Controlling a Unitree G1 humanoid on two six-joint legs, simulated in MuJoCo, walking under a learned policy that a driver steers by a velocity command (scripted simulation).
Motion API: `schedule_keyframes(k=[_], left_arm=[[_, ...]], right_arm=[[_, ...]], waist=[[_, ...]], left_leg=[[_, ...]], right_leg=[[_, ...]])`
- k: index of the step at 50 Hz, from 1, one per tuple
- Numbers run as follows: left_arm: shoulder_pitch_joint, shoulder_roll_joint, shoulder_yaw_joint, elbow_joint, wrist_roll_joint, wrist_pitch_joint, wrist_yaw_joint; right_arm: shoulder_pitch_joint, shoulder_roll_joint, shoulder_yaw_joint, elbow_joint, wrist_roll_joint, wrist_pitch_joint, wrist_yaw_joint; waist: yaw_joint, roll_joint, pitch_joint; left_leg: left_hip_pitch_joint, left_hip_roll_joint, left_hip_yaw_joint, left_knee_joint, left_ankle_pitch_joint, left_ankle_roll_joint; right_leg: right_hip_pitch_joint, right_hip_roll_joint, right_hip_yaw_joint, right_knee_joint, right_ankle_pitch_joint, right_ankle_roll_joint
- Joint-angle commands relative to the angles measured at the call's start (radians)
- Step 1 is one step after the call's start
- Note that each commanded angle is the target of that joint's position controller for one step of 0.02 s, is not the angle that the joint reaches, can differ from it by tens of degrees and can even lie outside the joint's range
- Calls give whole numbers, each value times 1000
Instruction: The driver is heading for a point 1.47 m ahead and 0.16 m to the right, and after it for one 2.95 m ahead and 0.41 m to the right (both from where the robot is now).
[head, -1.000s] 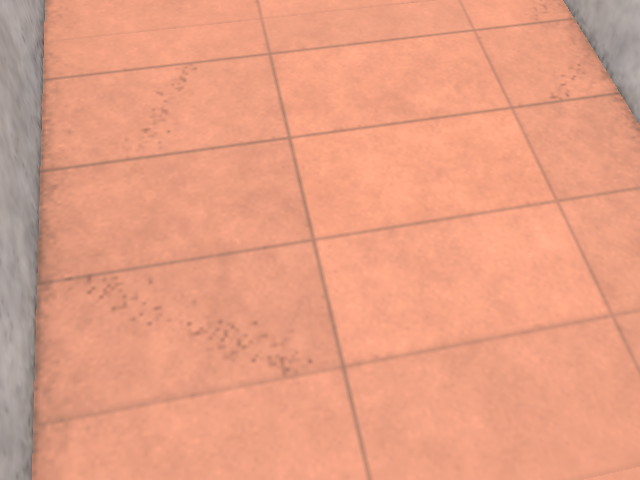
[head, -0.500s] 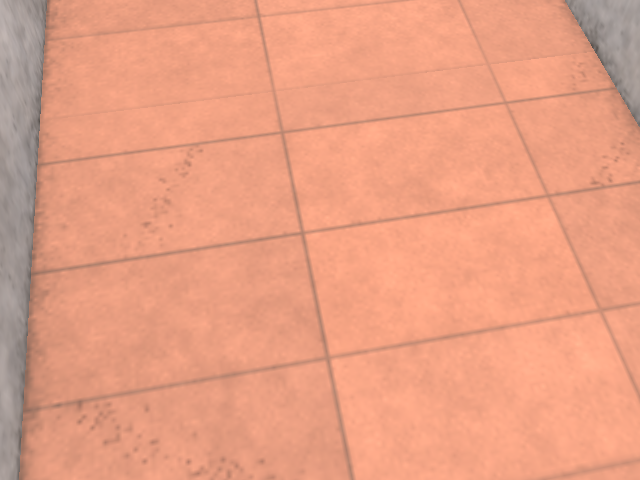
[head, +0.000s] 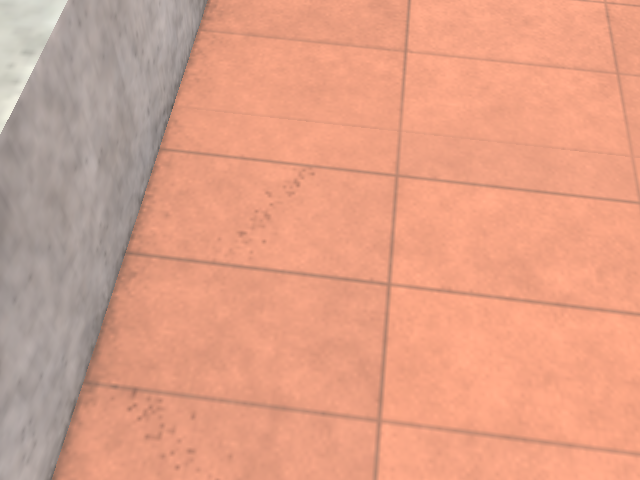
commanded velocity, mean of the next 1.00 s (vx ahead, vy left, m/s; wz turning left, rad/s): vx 0.00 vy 0.00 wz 0.00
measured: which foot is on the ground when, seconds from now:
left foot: down 0.00-0.12, up 0.14-0.50, down 0.52-0.90, up 0.92-1.00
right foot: up 0.00-0.10, down 0.12-1.00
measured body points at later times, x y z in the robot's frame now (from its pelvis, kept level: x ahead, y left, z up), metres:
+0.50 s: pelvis +0.01 -0.05 +0.01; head +0.03 -0.06 +0.45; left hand +0.10 +0.21 -0.10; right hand +0.14 -0.29 -0.12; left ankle -0.02 +0.06 -0.73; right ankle +0.07 -0.14 -0.73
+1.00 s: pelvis +0.00 -0.08 -0.01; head +0.03 -0.10 +0.44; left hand +0.12 +0.19 -0.10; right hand +0.13 -0.35 -0.13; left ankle -0.03 +0.05 -0.68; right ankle +0.03 -0.14 -0.73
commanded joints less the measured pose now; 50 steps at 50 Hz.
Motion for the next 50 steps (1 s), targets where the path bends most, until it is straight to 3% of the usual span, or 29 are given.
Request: schedule_keyframes(k=[1,4,5,6,7,8,9,10,11,13,15,19,22,25,26,27,28,29,30,33,36,41,44,45,46,47,48,49,50], left_arm=[[-52,67,14,-97,-11,-29,0],[29,74,20,-78,-28,-35,6],[81,62,21,-61,-27,-39,9],[95,80,28,-56,-14,-45,15],[88,152,36,-80,2,-48,20],[94,202,39,-107,-22,-40,19],[101,206,56,-91,-9,-30,18],[62,130,37,-89,-10,-32,14],[15,88,24,-85,-7,-34,8],[-4,73,22,-73,-1,-39,4],[39,43,15,-58,-3,-44,2],[90,68,33,-24,-1,-50,-2],[145,102,54,12,10,-37,-6],[146,94,56,39,-4,-22,-3],[156,68,51,42,0,-25,-5],[160,5,36,25,0,-33,-13],[195,-25,28,33,-10,-39,-16],[152,-1,30,47,-11,-38,-14],[114,14,36,50,-4,-37,-20],[91,77,58,46,5,-36,-34],[99,69,62,47,-2,-39,-35],[119,44,66,21,0,-19,-42],[177,31,63,11,-12,-20,-52],[216,74,76,14,-5,-28,-51],[274,205,102,-9,-11,-39,-38],[284,263,115,-23,-23,-30,-33],[250,231,115,-36,-16,-21,-27],[199,178,102,-41,-13,-13,-18],[154,158,93,-42,-15,-8,-16]], right_arm=[[29,-151,-46,-53,-6,-5,4],[-26,-137,-43,-59,-1,1,18],[-52,-129,-40,-60,11,3,21],[-36,-105,-34,-55,16,-3,21],[72,-21,-15,-55,9,-8,21],[144,-55,-26,-46,-11,-17,14],[99,-101,-33,-32,-5,-15,12],[17,-125,-38,-20,-3,-10,13],[-38,-114,-37,-15,5,-5,22],[-7,-83,-30,12,13,13,42],[-13,-65,-24,32,13,18,48],[-58,-31,2,34,20,27,43],[-72,-15,16,42,28,20,33],[6,6,27,82,25,1,23],[7,-11,30,81,13,-13,20],[32,-61,27,74,-6,-29,16],[-21,-69,36,50,2,-35,14],[-68,-65,33,62,-1,-36,7],[-134,-24,44,55,3,-43,3],[-94,-76,26,57,8,-44,-13],[-17,-100,3,68,16,-28,-25],[-81,-88,2,31,1,-19,-25],[-133,-112,-6,21,1,-11,-13],[-95,-101,-8,29,-1,-5,-9],[-82,-48,6,-20,-11,2,2],[-126,-11,24,-67,10,2,6],[-144,-35,23,-55,6,-3,9],[-187,-66,11,-45,6,-9,16],[-203,-66,10,-46,9,-12,19]], waist=[[-3,138,-97],[35,164,-103],[74,144,-96],[77,88,-99],[26,-204,-150],[10,-214,-165],[41,-215,-163],[46,-101,-86],[39,-73,-39],[22,-126,-61],[40,-110,-75],[67,-150,-61],[99,-167,-54],[48,-102,-46],[52,-53,-61],[59,124,-99],[86,157,-58],[63,197,7],[85,191,43],[73,196,26],[43,161,10],[55,126,18],[101,106,-12],[107,-7,-28],[93,-274,-80],[111,-323,-136],[109,-171,-88],[100,-40,-35],[76,-5,-16]], left_leg=[[200,283,-256,-3,523,103],[92,258,-238,24,587,51],[31,226,-216,47,509,11],[-63,186,-183,99,336,-37],[-183,72,-22,314,-165,-98],[-293,-31,56,454,-420,-130],[-315,26,94,588,-367,-142],[-287,57,70,638,-261,-151],[-258,60,84,651,-171,-162],[-188,56,126,687,-82,-187],[-157,55,134,674,-71,-199],[-137,112,199,365,-113,-205],[-42,127,261,148,-151,-165],[175,130,287,-152,110,-105],[271,203,192,-166,142,-89],[360,393,-19,-190,99,-59],[265,514,-115,-209,148,-3],[53,501,-93,-235,-73,53],[-6,417,-31,-252,-149,18],[60,350,74,-194,-7,-14],[147,397,71,-151,42,18],[85,508,83,-105,261,113],[22,414,229,21,263,25],[-40,334,304,184,114,-35],[-218,206,386,438,-257,-121],[-364,108,263,571,-398,-137],[-399,146,212,689,-338,-139],[-403,181,204,717,-226,-140],[-385,200,204,682,-142,-146]], right_leg=[[-33,17,-5,-108,-55,-23],[214,34,-40,-320,-50,-42],[347,44,-68,-488,53,-47],[490,-3,-8,-603,142,-65],[624,-303,322,-696,190,-140],[657,-448,535,-669,475,-240],[573,-441,590,-728,340,-325],[484,-353,478,-751,177,-292],[415,-262,320,-746,163,-250],[395,-165,141,-731,263,-224],[412,-140,84,-713,295,-225],[479,-168,135,-726,146,-264],[465,-175,159,-694,122,-287],[318,-150,150,-636,45,-230],[226,-130,133,-591,0,-186],[113,-60,44,-412,-78,-145],[91,23,-60,-408,-146,-113],[225,-24,-60,-410,-62,-106],[282,-11,-56,-408,38,-107],[274,14,-48,-429,113,-118],[182,28,-51,-372,59,-126],[150,-1,-99,-142,-138,-129],[341,22,-123,-396,-24,-134],[445,-8,25,-568,41,-144],[585,-290,443,-657,294,-203],[631,-349,675,-753,414,-346],[597,-341,643,-760,260,-380],[541,-285,516,-725,199,-355],[503,-221,414,-714,235,-310]])
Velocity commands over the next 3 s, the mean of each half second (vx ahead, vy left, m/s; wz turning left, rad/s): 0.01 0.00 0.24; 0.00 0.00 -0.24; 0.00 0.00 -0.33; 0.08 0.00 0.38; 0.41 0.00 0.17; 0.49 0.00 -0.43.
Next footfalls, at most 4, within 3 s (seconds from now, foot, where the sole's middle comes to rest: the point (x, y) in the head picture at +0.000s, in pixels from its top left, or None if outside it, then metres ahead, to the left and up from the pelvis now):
0.12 right None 0.08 -0.15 -0.76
0.52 left None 0.02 0.05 -0.78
1.46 left None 0.08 0.02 -0.77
1.92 right None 0.02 -0.16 -0.77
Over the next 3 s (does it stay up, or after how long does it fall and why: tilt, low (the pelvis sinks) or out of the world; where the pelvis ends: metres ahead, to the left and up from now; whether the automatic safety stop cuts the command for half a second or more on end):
stays up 0.50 -0.01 0.03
